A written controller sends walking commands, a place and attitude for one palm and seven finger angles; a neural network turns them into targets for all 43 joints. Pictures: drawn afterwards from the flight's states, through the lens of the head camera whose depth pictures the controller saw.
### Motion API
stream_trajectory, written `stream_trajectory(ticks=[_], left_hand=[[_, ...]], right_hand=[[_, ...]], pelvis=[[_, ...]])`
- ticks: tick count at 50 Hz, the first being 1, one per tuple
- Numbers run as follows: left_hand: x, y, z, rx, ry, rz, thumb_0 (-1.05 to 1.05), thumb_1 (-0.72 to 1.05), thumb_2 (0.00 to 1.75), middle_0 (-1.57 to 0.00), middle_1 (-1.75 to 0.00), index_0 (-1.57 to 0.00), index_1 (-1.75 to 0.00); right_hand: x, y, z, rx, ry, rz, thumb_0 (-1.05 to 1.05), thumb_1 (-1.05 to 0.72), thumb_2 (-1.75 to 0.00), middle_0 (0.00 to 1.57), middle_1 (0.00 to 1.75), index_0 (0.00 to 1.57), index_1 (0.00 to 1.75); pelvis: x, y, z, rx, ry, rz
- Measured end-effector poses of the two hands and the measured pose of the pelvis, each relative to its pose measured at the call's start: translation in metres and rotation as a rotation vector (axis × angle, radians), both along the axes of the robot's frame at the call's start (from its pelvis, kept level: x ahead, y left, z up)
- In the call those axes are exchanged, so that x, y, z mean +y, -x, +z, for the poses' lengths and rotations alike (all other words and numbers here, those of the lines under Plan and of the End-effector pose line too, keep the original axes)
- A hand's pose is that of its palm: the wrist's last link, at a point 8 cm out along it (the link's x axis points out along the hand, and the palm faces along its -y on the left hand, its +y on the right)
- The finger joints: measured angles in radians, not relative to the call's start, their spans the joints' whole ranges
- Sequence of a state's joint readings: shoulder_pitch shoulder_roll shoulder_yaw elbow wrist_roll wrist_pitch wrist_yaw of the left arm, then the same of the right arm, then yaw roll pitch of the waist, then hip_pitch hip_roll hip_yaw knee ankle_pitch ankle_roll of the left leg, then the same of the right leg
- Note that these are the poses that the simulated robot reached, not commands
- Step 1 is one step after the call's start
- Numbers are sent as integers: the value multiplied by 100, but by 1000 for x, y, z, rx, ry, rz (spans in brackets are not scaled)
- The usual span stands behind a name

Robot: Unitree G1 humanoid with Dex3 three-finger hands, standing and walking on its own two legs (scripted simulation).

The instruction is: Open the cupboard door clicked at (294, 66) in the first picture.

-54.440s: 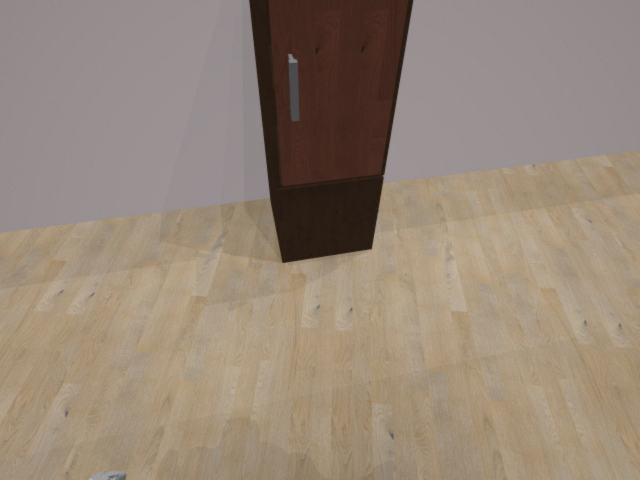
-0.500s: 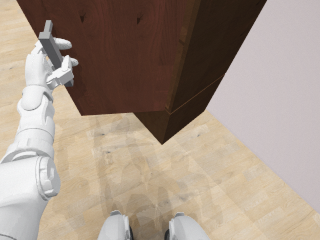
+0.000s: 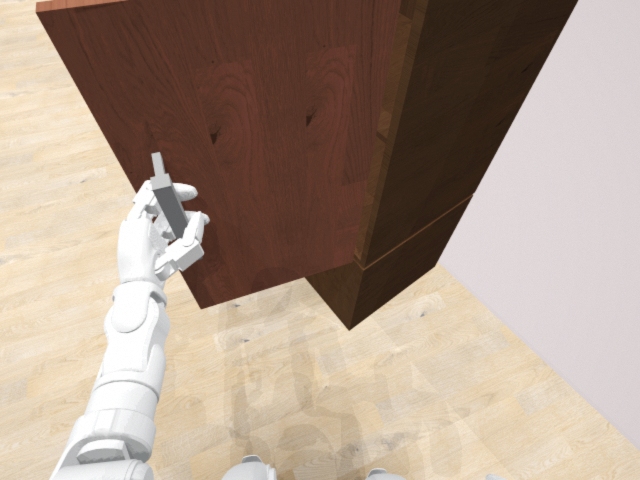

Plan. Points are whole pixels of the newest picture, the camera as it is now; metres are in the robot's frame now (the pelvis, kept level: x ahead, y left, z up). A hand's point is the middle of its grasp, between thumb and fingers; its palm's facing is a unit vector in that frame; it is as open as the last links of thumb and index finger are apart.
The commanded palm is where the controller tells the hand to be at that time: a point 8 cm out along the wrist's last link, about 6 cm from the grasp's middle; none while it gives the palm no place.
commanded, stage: pull the door open along its arc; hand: left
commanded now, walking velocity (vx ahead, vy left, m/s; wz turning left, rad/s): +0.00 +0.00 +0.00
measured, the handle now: (177, 211) +0.45 +0.19 +0.06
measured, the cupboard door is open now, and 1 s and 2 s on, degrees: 73 100 100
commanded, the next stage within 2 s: open thumb and fingers to let go in 0.60 s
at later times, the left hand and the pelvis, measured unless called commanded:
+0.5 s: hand (268, 307) +0.31 +0.06 +0.06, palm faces +0.43 -0.90 +0.01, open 6.0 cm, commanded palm +0.24 +0.09 +0.06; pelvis +0.00 -0.04 +0.00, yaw +4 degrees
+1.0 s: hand (278, 317) +0.30 +0.05 +0.06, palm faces +0.42 -0.91 -0.03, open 8.0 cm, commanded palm +0.24 +0.09 +0.06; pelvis +0.01 -0.05 +0.00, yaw +5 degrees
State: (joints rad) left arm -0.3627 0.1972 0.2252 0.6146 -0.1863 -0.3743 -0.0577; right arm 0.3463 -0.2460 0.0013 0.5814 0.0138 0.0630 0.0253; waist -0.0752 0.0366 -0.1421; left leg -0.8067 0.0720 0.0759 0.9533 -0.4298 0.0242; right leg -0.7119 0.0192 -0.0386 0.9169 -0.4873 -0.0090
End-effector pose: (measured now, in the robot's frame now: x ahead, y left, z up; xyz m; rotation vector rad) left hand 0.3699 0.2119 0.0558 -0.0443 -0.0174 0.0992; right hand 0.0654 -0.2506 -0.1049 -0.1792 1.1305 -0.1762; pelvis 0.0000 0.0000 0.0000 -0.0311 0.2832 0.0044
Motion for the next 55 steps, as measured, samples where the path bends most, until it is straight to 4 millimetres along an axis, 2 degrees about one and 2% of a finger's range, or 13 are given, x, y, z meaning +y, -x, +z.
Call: stream_trajectory(ticks=[8, 15, 28, 35, 42, 48, 55], left_hand=[[-38, 42, 1, -1, 3, 265, 1, 72, 75, -37, -132, -34, -132], [-69, 71, 3, 18, -24, 365, 1, 72, 76, -35, -132, -34, -132], [-121, 115, 7, 51, -43, 320, 2, 72, 75, -32, -132, -34, -133], [-124, 117, 9, 78, -41, 333, 2, 73, 75, -29, -127, -30, -133], [-122, 113, 4, 67, -52, 345, 1, 68, 78, -34, -130, -33, -133], [-121, 115, 2, 76, -52, 332, 1, 48, 71, -35, -129, -35, -131], [-121, 117, 3, 72, -56, 316, 1, 8, 54, -32, -123, -33, -126]], right_hand=[[10, -67, 4, -157, -33, 131, 1, -90, -90, 20, 30, 20, 30], [18, -96, 6, -209, -60, 198, 1, -90, -90, 20, 30, 20, 30], [3, -103, 8, -238, -71, 219, 1, -90, -90, 20, 30, 20, 30], [-5, -110, 13, -278, -72, 222, 1, -90, -90, 20, 30, 20, 30], [-9, -117, 6, -251, -44, 241, 1, -90, -90, 20, 30, 20, 30], [-6, -118, 5, -248, -50, 233, 1, -90, -90, 20, 30, 20, 30], [3, -114, 5, -266, -66, 227, 1, -90, -90, 20, 30, 20, 30]], pelvis=[[-8, 0, -2, -25, -16, 18], [-21, -1, -1, -55, -26, 43], [-41, -5, 3, -88, -49, 66], [-49, -10, 4, -92, -55, 72], [-51, -10, 0, -77, -58, 82], [-48, -9, 0, -73, -57, 81], [-44, -7, -1, -77, -53, 75]])
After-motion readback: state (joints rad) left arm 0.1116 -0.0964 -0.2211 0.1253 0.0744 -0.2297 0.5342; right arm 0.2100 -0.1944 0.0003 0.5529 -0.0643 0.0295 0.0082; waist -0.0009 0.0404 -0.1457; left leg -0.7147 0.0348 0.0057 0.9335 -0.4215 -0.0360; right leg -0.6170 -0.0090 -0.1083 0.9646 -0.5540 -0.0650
